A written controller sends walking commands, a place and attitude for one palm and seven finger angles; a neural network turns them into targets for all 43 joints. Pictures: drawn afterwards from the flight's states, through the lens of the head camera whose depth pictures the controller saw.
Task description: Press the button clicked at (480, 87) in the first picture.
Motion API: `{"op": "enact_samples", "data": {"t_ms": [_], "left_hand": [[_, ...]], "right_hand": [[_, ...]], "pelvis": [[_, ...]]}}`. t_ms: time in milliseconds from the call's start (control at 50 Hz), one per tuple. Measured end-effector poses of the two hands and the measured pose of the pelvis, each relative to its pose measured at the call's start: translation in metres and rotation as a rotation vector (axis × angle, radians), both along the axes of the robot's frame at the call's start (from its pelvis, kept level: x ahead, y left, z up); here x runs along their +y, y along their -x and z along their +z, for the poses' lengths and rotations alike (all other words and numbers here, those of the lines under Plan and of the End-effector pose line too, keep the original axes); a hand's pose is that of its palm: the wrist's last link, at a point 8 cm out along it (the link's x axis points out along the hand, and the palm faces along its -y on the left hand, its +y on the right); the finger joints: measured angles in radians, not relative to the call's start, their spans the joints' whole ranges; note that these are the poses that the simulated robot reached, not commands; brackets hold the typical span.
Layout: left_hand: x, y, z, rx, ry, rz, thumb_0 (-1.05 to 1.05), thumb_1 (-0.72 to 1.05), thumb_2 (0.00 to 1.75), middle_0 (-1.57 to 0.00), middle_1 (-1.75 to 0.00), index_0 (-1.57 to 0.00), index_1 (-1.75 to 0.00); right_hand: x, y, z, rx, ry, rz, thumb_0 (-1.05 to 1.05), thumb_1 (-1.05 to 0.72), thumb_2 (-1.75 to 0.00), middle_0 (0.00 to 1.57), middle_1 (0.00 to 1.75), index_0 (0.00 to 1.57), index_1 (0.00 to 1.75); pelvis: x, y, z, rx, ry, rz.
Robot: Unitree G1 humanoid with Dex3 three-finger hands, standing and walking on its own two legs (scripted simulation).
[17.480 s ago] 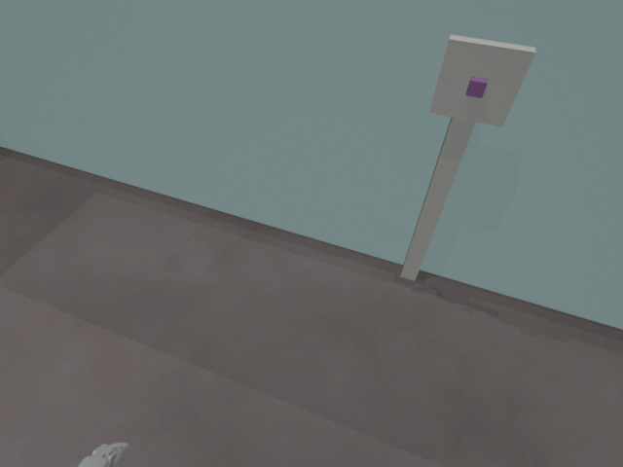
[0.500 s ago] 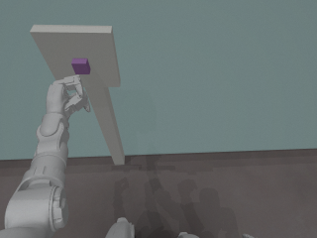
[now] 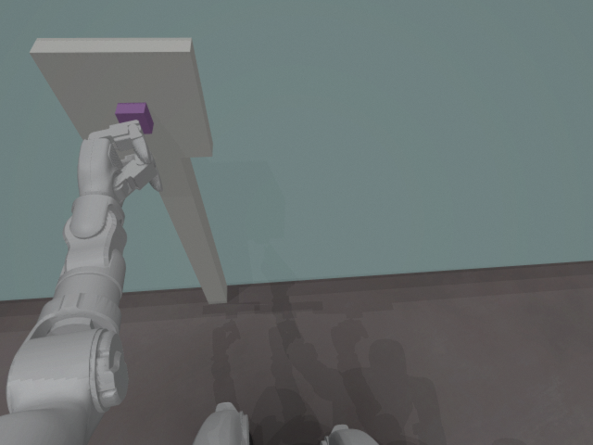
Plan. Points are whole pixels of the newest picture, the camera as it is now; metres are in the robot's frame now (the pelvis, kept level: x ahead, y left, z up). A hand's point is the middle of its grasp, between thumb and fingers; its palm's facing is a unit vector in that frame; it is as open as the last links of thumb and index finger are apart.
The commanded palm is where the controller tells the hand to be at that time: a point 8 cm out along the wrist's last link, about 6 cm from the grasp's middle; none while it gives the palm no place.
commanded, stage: press the button with the knuckle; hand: left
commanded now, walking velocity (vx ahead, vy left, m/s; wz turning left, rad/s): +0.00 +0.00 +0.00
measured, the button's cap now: (135, 117) +0.53 +0.20 +0.12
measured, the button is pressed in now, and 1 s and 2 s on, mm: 0 7 0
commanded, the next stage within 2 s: hold the button down briefly in 0.76 s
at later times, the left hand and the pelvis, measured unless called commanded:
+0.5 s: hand (152, 158) +0.48 +0.18 +0.09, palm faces +0.07 -1.00 -0.01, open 3.2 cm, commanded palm +0.47 +0.22 +0.08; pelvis -0.01 +0.00 -0.01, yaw +1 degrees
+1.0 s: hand (151, 152) +0.49 +0.19 +0.09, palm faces +0.06 -1.00 -0.02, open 3.5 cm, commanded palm +0.51 +0.22 +0.08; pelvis -0.03 +0.00 -0.02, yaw +1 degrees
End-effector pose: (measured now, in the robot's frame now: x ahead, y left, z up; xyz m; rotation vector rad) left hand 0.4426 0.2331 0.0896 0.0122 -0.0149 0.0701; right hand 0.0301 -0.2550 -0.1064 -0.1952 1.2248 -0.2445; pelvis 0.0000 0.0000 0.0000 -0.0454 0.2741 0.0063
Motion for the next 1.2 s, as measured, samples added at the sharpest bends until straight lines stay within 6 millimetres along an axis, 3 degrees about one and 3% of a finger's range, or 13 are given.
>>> {"op": "enact_samples", "data": {"t_ms": [160, 540, 940, 1200], "left_hand": [[0.000, -0.007, -0.003, 0.033, 0.016, -0.011, 0.02, 0.90, 0.90, -1.30, -1.50, -1.30, -1.50], [0.002, -0.018, -0.001, 0.024, 0.001, 0.005, 0.02, 0.90, 0.90, -1.30, -1.50, -1.40, -1.50], [0.006, -0.027, 0.000, 0.032, -0.010, -0.012, 0.01, 0.87, 0.94, -1.30, -1.50, -1.52, -1.50], [0.005, -0.027, 0.000, 0.033, -0.014, -0.004, 0.01, 0.87, 0.94, -1.30, -1.50, -1.52, -1.50]], "right_hand": [[-0.006, 0.011, 0.001, 0.037, 0.013, -0.009, 0.01, -0.90, -0.90, 0.20, 0.30, 0.20, 0.30], [-0.007, 0.016, -0.005, 0.052, 0.023, 0.012, 0.01, -0.90, -0.90, 0.20, 0.30, 0.20, 0.30], [-0.007, 0.062, -0.008, 0.112, 0.066, 0.011, 0.01, -0.90, -0.90, 0.20, 0.30, 0.20, 0.30], [0.000, 0.080, -0.008, 0.097, 0.081, 0.018, 0.01, -0.90, -0.90, 0.20, 0.30, 0.20, 0.30]], "pelvis": [[-0.001, 0.000, 0.000, 0.011, 0.002, 0.002], [-0.003, 0.008, -0.008, 0.035, 0.016, 0.018], [0.000, 0.027, -0.020, 0.066, 0.040, 0.030], [0.007, 0.041, -0.024, 0.077, 0.047, 0.028]]}}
